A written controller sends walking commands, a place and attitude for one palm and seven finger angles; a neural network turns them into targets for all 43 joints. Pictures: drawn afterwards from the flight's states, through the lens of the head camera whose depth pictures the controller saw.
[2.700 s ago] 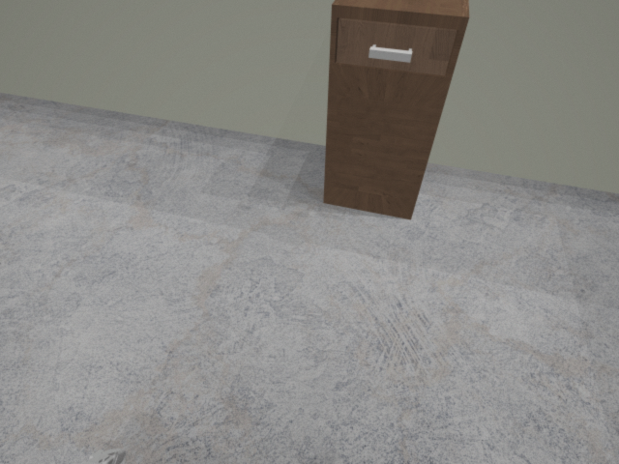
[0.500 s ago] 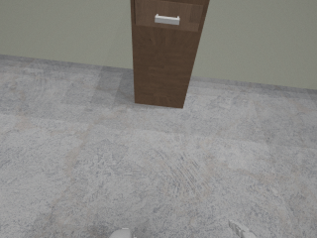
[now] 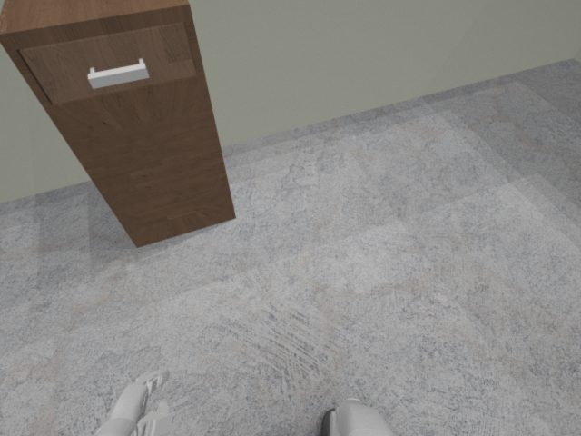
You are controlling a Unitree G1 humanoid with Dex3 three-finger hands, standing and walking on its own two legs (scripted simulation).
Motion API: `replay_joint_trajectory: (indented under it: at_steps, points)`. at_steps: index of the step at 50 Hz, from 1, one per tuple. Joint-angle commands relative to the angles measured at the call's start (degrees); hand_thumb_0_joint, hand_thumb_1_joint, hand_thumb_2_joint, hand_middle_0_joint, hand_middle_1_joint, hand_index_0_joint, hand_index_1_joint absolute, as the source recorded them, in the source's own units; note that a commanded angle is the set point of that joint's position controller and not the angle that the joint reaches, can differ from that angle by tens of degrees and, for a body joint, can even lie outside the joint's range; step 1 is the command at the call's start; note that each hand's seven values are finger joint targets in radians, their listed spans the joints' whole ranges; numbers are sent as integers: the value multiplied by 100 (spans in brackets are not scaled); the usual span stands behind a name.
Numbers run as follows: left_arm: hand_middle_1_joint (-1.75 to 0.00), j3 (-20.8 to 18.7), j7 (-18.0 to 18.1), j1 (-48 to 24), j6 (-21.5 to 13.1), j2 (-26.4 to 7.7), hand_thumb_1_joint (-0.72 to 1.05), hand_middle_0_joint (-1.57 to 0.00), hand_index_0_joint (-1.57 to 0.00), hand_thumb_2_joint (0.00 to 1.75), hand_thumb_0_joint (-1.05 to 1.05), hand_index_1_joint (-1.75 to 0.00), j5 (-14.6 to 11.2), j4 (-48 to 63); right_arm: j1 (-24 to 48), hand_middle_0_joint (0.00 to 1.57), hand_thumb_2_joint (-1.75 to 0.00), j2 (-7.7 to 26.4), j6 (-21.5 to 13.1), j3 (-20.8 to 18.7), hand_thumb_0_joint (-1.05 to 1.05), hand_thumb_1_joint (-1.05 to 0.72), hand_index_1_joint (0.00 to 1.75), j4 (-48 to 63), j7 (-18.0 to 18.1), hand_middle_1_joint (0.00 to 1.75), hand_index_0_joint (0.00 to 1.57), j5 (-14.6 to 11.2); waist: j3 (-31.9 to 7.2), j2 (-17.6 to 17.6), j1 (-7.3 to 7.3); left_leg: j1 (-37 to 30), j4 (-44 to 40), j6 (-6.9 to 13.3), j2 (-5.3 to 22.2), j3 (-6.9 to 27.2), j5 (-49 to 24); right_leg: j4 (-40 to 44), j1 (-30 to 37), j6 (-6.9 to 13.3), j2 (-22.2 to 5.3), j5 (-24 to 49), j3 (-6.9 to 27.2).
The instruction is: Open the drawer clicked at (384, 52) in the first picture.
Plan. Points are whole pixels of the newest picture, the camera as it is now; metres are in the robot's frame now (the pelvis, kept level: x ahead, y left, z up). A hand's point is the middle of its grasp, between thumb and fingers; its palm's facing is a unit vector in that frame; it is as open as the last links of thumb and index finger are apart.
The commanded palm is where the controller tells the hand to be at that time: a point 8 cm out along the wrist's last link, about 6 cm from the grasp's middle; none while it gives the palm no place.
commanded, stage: walk to a spot facing it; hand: left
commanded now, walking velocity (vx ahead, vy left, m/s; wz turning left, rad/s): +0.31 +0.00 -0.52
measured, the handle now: (118, 71) +0.92 +0.42 -0.01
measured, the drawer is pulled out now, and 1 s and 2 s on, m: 0.00 0.00 0.00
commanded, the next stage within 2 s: turn to face it in 0.16 s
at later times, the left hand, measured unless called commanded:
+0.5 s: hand (181, 394) +0.21 +0.19 -0.18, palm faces +0.03 -0.98 -0.19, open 7.3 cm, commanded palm none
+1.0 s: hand (183, 361) +0.26 +0.19 -0.15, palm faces +0.19 -0.94 -0.28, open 7.4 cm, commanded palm none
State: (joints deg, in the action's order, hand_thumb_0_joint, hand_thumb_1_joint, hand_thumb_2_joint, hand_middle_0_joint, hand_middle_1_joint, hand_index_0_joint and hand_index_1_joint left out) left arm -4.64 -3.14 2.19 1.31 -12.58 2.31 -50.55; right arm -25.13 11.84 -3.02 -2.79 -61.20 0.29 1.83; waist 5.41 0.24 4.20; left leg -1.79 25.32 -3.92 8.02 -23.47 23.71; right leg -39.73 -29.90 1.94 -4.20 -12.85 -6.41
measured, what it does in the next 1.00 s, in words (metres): walks ahead: right foot, then left foot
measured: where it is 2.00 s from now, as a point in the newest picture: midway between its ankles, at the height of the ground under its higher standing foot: (284, 381)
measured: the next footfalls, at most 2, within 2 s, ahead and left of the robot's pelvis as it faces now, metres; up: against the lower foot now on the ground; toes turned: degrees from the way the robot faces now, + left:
right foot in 0.04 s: +0.17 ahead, -0.11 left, +0.00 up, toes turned -8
left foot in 0.48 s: +0.30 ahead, +0.09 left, +0.00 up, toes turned +4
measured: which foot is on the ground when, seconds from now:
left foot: down 0.00-0.04, up 0.06-0.46, down 0.48-1.00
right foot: up 0.00-0.02, down 0.04-0.50, up 0.52-0.98, down 1.00-1.00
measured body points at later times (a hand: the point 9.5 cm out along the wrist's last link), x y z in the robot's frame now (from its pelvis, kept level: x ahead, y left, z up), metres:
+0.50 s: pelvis +0.18 +0.00 +0.00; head +0.18 +0.02 +0.45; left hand +0.21 +0.24 -0.16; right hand +0.26 -0.24 -0.13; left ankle +0.26 +0.09 -0.73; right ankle +0.13 -0.11 -0.73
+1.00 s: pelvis +0.20 -0.03 +0.00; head +0.21 -0.04 +0.45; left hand +0.25 +0.23 -0.13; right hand +0.28 -0.27 -0.15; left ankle +0.26 +0.09 -0.73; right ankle +0.22 -0.15 -0.73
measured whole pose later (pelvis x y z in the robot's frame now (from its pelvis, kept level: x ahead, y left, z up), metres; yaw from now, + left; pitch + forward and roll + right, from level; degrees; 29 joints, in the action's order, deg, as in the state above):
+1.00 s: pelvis +0.20 -0.03 +0.00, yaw +9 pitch +0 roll +0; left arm -3.7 1.7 11.0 1.0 -11.6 1.2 -53.0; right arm -13.7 11.8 3.1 -4.0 -55.2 -0.6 1.0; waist 1.4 1.5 1.4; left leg 22.7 31.6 0.6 -3.3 4.0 10.1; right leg -31.3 -15.0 -1.5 -1.5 -18.2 -1.0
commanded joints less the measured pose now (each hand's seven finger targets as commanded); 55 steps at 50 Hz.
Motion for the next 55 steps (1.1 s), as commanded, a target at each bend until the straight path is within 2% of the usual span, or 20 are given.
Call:
replay_joint_trajectory:
  at_steps: [1, 2, 3, 6, 9, 18, 22, 23, 24, 25, 26, 30, 34, 41, 47, 48, 49, 50, 52, 55]
  points:
    - [-30, -221, 76, 1935, -325, -1078, 90, -20, -20, 90, 0, -30, -5, -183, 111, 20, -90, 886, -86, -147, 0, -90, 30, 557, -58, 30, 20, -104, -1587, -488, -1241, 1928, 3233, 322, 847, 307, -3506, 1001, 3922, 575, -157, 107, 460]
    - [-30, -386, 179, 2531, -362, -1812, 90, -20, -20, 90, 0, -30, -85, -289, 126, 20, -90, 470, -115, -57, 0, -90, 30, 866, -46, 30, 20, -170, -2268, -1547, -1271, 3890, 5224, -26, -198, 786, 919, 1576, 5149, 1357, -2004, 1190, 3686]
    - [-30, -393, 247, 2490, -300, -1963, 90, -20, -20, 90, 0, -30, -216, -313, 695, 20, -90, 649, -105, -94, 0, -90, 30, 965, 22, 30, 20, -175, -2054, -855, -1309, 4218, 5705, 115, -43, 1727, 972, 1941, 4622, 1535, -2164, 1431, 3770]
    - [-30, -128, 310, 1151, -352, -1096, 90, -20, -20, 90, 0, -30, -185, 19, 823, 20, -90, 581, 9, -97, 0, -90, 30, 812, 24, 30, 20, -54, -769, -187, -583, 3794, 5165, 89, 408, 2174, -424, 2338, 2351, 980, -1402, 830, 2268]
    - [-30, -56, 336, 910, -450, -845, 90, -20, -20, 90, 0, -30, -104, -53, 331, 20, -90, 369, 182, -71, 0, -90, 30, 595, 17, 30, 20, -9, -677, -475, -176, 3190, 4278, -20, 295, 2045, -621, 2424, 1458, 837, -955, 1392, 1441]
    - [-30, 91, 391, 1466, -497, -540, 90, -20, -20, 90, 0, -30, -122, -536, 1214, 20, -90, 102, 158, 44, 0, -90, 30, 684, -63, 30, 20, -81, -557, -661, -442, 2789, 1913, 93, -103, 1917, -1053, 2359, 1947, 768, -878, 2049, 1138]
    - [-30, 134, 467, 1524, -393, -524, 90, -20, -20, 90, 0, -30, -152, -736, 1110, 20, -90, 136, 117, 86, 0, -90, 30, 488, -40, 30, 20, -91, -429, -504, -380, 1710, 545, 236, -360, 1871, -1730, 1778, 2023, 383, -801, 2048, 647]
    - [-30, 140, 481, 1600, -346, -488, 90, -20, -20, 90, 0, -30, -156, -741, 830, 20, -90, 344, 103, 49, 0, -90, 30, 411, -41, 30, 20, -77, -527, -146, -307, 1171, 247, 316, -258, 2054, -2582, 1203, 1842, 180, -637, 1741, 457]
    - [-30, 146, 483, 1797, -293, -367, 90, -20, -20, 90, 0, -30, -182, -706, 611, 20, -90, 748, 103, -26, 0, -90, 30, 394, -27, 30, 20, -40, -742, 748, -286, 584, 88, 674, 453, 2924, -3773, 354, 1273, -120, -236, 551, 94]
    - [-30, 180, 479, 1983, -258, -212, 90, -20, -20, 90, 0, -30, -209, -653, 500, 20, -90, 1125, 167, -93, 0, -90, 30, 444, -17, 30, 20, -45, -815, 1754, -339, 335, -260, 1259, 1333, 3941, -4645, -745, 702, -370, 219, -1794, -195]
    - [-30, 196, 520, 1772, -222, -305, 90, -20, -20, 90, 0, -30, -184, -591, 423, 20, -90, 1057, 196, -68, 0, -90, 30, 383, 64, 30, 20, -52, -972, 1770, -213, 465, -717, 1570, 1455, 4584, -4184, -1684, 468, -438, 322, -2534, 237]
    - [-30, 63, 416, 1279, -154, -363, 90, -20, -20, 90, 0, -30, -135, -512, 1181, 20, -90, 840, 243, -70, 0, -90, 30, 672, 80, 30, 20, -64, -631, 563, -403, 1392, -861, 1422, 805, 3828, -2699, -2248, 250, -453, -27, -1480, 589]
    - [-30, 3, 434, 1420, -31, -265, 90, -20, -20, 90, 0, -30, -117, -445, 1231, 20, -90, 864, 270, -166, 0, -90, 30, 794, 60, 30, 20, -79, -911, 651, -395, 1405, -1006, 1342, 541, 3666, -1870, -1997, 296, -553, -6, -1062, 549]
    - [-30, -15, 455, 999, 9, -242, 90, -20, -20, 90, 0, -30, -126, -126, 1076, 20, -90, 984, 364, -305, 0, -90, 30, 868, 42, 30, 20, -39, -841, 759, -233, 1398, -940, 1447, 505, 4214, -1505, -1102, 370, -572, 124, -1247, 570]
    - [-30, -12, 497, 1613, -33, -309, 90, -20, -20, 90, 0, -30, -178, -167, 1381, 20, -90, 990, 454, -363, 0, -90, 30, 1030, -4, 30, 20, -53, -837, 798, -567, 2404, -579, 1121, 135, 4239, -1159, 1015, 2091, -433, 328, -422, 464]
    - [-30, -44, 515, 1815, -70, -490, 90, -20, -20, 90, 0, -30, -148, -188, 1404, 20, -90, 832, 470, -352, 0, -90, 30, 1087, -33, 30, 20, -86, -830, 340, -653, 2937, -157, 827, -206, 3953, -718, 1848, 2698, -316, 20, -318, 732]
    - [-30, -129, 554, 1810, -116, -986, 90, -20, -20, 90, 0, -30, -49, -118, 1346, 20, -90, 465, 483, -307, 0, -90, 30, 1188, -55, 30, 20, -134, -713, -1073, -653, 3852, 1168, 394, -920, 3073, 58, 2656, 2970, 155, -1321, -1166, 2238]
    - [-30, -141, 554, 1433, -73, -1327, 90, -20, -20, 90, 0, -30, -60, 90, 1381, 20, -90, 460, 499, -313, 0, -90, 30, 1300, -51, 30, 20, -83, -474, -1560, -621, 3805, 2523, 223, -1158, 2537, 611, 2996, 2064, 658, -2364, -1070, 2871]
    - [-30, -92, 566, 819, -120, -999, 90, -20, -20, 90, 0, -30, -98, 214, 1383, 20, -90, 598, 612, -367, 0, -90, 30, 1117, -88, 30, 20, -33, -170, -1103, -361, 3448, 3869, 272, -801, 2701, 212, 2832, 1128, 589, -1793, -708, 2159]
    - [-30, 16, 550, 639, -182, -670, 90, -20, -20, 90, 0, -30, -85, 205, 1008, 20, -90, 473, 603, -302, 0, -90, 30, 897, -125, 30, 20, -60, -176, -924, -188, 3303, 4074, 131, -653, 2415, -313, 2357, 1422, 429, -1285, 718, 996]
